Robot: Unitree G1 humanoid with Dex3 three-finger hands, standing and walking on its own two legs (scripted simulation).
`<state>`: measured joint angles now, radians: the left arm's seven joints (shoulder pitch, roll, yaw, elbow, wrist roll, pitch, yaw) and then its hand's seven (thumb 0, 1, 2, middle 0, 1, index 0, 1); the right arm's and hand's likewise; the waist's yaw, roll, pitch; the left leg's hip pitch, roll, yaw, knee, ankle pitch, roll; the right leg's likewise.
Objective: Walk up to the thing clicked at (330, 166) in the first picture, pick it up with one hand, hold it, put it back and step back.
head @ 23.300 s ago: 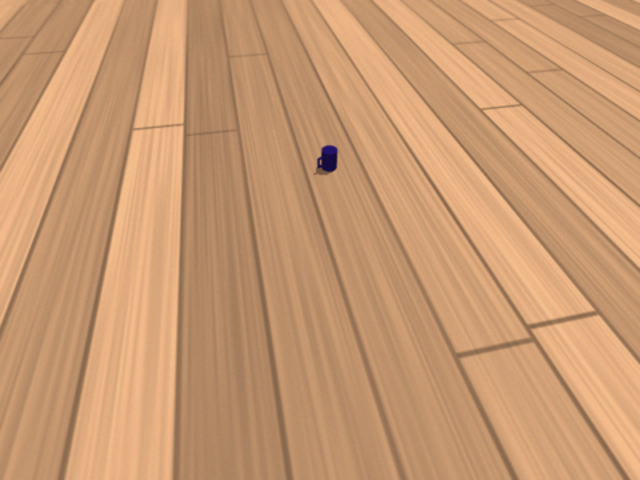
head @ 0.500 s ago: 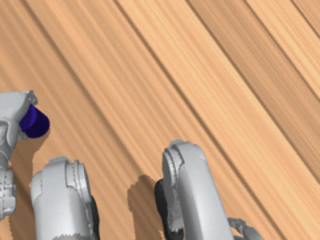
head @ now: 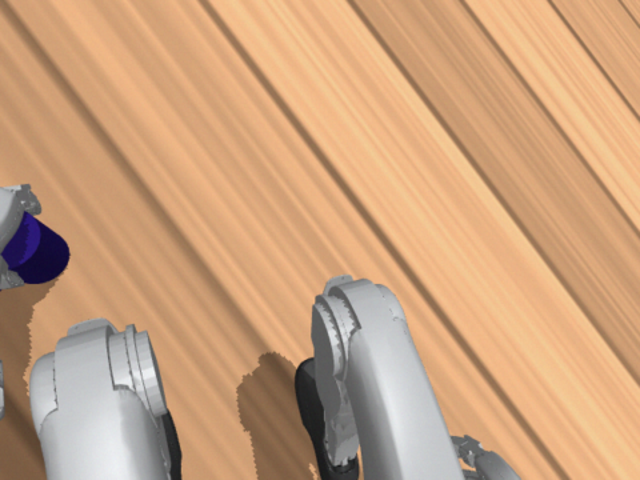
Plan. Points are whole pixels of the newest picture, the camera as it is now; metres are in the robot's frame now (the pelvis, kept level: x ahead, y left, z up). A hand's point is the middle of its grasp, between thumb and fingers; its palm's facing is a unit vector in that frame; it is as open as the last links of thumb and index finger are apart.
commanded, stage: rest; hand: left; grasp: from above
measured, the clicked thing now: (11, 258) +0.42 +0.32 -0.24
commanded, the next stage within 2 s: open in 0.08 s
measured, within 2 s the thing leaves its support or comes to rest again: neither
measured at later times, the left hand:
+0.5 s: hand (1, 247) +0.42 +0.32 -0.20, palm faces -0.46 -0.09 -0.88, open 11.3 cm
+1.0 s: hand (2, 246) +0.42 +0.32 -0.21, palm faces -0.45 -0.12 -0.88, open 13.4 cm
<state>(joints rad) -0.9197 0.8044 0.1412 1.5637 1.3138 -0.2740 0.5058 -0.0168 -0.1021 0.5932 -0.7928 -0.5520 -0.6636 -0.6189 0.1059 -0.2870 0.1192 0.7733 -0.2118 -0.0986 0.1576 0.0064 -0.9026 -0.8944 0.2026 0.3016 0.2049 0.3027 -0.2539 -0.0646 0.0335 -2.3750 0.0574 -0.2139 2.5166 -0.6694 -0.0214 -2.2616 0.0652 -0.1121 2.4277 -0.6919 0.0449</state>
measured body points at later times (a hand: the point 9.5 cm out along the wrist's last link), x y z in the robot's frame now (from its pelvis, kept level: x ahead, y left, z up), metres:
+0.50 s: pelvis +0.00 +0.00 -0.01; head +0.23 +0.09 +0.37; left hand +0.44 +0.32 -0.15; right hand +0.06 -0.26 -0.09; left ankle +0.07 +0.14 -0.27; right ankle +0.10 -0.12 -0.27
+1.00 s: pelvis +0.00 +0.00 +0.00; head +0.25 +0.10 +0.36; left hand +0.44 +0.32 -0.16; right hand +0.07 -0.26 -0.09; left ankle +0.07 +0.14 -0.27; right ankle +0.10 -0.12 -0.27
